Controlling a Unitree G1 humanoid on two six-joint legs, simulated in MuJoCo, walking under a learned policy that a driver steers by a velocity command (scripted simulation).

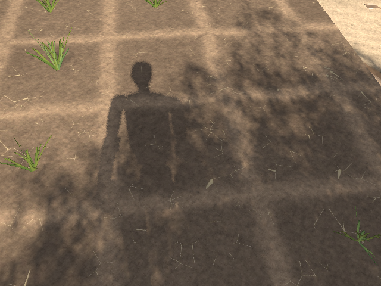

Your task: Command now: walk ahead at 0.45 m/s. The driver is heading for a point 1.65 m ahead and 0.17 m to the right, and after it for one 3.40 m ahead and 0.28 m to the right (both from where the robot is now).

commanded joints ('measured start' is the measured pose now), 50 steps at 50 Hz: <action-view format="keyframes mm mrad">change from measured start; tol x32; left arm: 1 -138 -8 -13 -92 -7 -1 -3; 10 348 183 52 18 14 -26 40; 50 53 41 0 -83 2 8 3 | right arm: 1 63 -94 -3 -15 -1 -14 -4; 31 -605 -93 -22 -285 0 41 49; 38 -12 -321 -108 -147 -54 8 9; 50 -134 -158 -45 -103 6 -14 19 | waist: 1 3 116 153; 11 140 -173 -268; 33 72 -55 107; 39 -80 130 -314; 50 48 77 94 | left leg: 1 -39 221 -120 -63 569 86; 8 10 245 -50 286 1086 58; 10 -248 166 -3 776 591 44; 11 -575 -26 -15 1166 -239 14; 12 -664 30 -117 1206 -148 36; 32 -662 89 52 370 252 4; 36 -277 -4 77 246 170 82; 38 304 438 -510 203 84 262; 50 -187 232 -134 -112 349 128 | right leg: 1 -119 24 -58 -152 66 9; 9 540 103 -63 -471 100 -120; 11 936 -392 719 -632 -157 -319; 17 396 -177 279 -822 66 -169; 35 735 -167 56 -567 923 -106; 37 520 -111 17 -161 678 -76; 39 27 108 80 410 -295 -37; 50 -60 -76 36 4 94 27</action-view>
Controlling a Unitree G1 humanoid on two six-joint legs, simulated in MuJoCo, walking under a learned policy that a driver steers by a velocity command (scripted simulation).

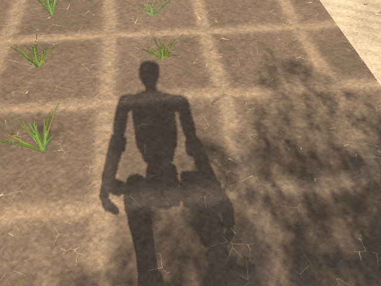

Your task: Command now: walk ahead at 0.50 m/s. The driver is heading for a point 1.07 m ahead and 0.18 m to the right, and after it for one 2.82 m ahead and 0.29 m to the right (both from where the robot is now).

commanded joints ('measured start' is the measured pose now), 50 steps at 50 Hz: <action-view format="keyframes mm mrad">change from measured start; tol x32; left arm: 1 -32 30 2 -55 -5 7 -7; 50 210 31 18 6 -7 8 7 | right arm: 1 37 -93 -6 -40 2 -16 -1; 16 217 -13 14 -46 42 0 -7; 37 -461 -60 8 -247 -9 42 26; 44 89 -303 -72 -134 -59 -2 -10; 50 -138 -72 -12 -146 -8 -9 -12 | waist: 1 15 88 64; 16 117 -233 -341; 50 32 113 -14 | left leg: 1 -35 255 -177 -167 270 92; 13 225 298 -100 158 852 55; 15 -68 206 -33 652 445 16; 16 -425 3 -26 1015 -331 -22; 17 -514 60 -166 1073 -296 -3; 39 -524 127 -39 306 77 -36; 42 -110 61 -19 176 68 9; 44 461 541 -632 93 -49 172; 50 -69 367 -226 -109 37 34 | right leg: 1 -69 -12 -34 -115 112 24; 14 439 139 -110 -572 66 -109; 16 941 -338 624 -701 -40 -313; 21 458 -129 218 -855 94 -154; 33 561 -65 35 -909 377 -128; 42 639 -62 41 -472 767 -103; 44 84 162 -64 161 -208 -38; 50 74 14 43 151 -98 -42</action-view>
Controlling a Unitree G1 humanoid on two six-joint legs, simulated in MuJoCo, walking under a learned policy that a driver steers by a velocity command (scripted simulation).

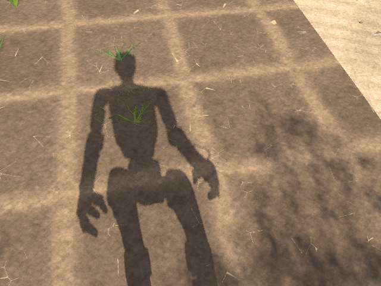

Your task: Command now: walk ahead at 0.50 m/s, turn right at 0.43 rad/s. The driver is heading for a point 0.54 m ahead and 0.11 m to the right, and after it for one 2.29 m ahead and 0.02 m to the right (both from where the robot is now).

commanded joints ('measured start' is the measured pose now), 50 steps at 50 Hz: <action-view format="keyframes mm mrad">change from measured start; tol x32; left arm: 1 58 14 12 -45 16 26 -18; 15 -370 25 -7 -229 24 39 -64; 21 66 180 65 -121 45 19 -23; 50 -33 126 -2 -155 15 23 34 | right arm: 1 111 -55 -8 -1 11 -27 -10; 50 130 -193 -37 -108 44 61 2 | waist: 1 -3 104 -29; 50 -39 46 -153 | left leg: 1 118 288 -245 -288 75 69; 19 409 301 130 100 933 39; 21 125 261 142 606 530 -14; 22 -351 44 68 962 -395 -79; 23 -468 29 -149 1011 -345 -76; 45 -33 -52 -59 84 40 49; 48 433 402 -698 10 1206 375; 50 191 323 -566 -86 699 338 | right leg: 1 -155 -73 38 26 60 6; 15 -250 -36 -131 -483 249 -17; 20 154 121 -173 -622 88 -123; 23 667 -313 698 -878 28 -324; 28 262 -147 247 -934 471 -186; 44 456 -155 -79 -632 1245 8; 46 340 -97 -117 -240 954 30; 48 -106 164 2 291 -285 80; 50 -160 49 67 260 -170 90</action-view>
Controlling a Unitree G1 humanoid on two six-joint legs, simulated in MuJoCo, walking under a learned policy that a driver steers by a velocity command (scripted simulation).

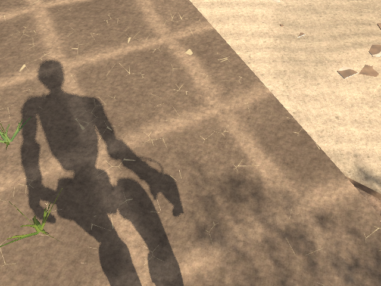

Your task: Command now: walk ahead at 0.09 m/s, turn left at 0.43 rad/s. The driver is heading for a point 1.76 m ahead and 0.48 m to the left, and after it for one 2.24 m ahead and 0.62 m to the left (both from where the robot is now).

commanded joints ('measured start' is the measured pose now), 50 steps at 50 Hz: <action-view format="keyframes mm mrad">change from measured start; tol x16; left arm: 1 36 120 26 -74 14 9 -7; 25 -5 300 46 -215 8 31 31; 50 29 133 0 -112 -4 47 -20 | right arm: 1 34 -117 -33 -60 8 26 -9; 50 -107 -120 27 -81 -13 44 -29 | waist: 1 18 -36 -112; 21 -10 153 -156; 25 -7 -213 -121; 42 36 -193 -131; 47 47 206 -128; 50 37 148 -73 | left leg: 1 197 343 -430 -236 517 225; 13 180 203 -488 -302 -116 87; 23 81 139 -594 -202 -21 -8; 26 -184 -60 -200 361 -404 -139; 31 -149 -35 -175 633 -259 -169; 42 117 14 -69 40 -281 -153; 46 517 319 -379 -295 273 -69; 47 290 379 -372 -236 439 29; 50 233 234 -283 -242 195 -41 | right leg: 1 -245 -79 106 180 16 36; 16 -221 -66 124 -301 94 86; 23 135 -16 114 -790 182 13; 25 239 -436 561 -1002 124 -122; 28 47 -355 345 -898 504 -166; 34 276 -290 206 -804 830 -169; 43 210 -282 190 -723 848 -153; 45 76 -259 179 -690 671 -62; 47 52 -123 57 -691 104 2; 50 151 -128 79 -782 312 15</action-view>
